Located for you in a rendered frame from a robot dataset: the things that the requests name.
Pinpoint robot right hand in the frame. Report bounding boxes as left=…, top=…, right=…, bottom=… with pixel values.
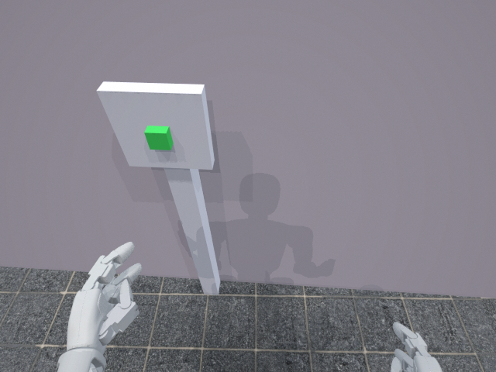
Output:
left=390, top=322, right=442, bottom=372

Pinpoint robot left hand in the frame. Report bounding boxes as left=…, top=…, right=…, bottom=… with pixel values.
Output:
left=67, top=242, right=142, bottom=355

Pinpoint robot left forearm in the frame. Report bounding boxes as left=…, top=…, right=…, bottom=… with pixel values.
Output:
left=57, top=347, right=106, bottom=372

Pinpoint panel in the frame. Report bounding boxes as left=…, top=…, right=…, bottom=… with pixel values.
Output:
left=97, top=81, right=220, bottom=295

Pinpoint button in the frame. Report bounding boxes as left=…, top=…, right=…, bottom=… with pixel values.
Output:
left=144, top=126, right=173, bottom=150

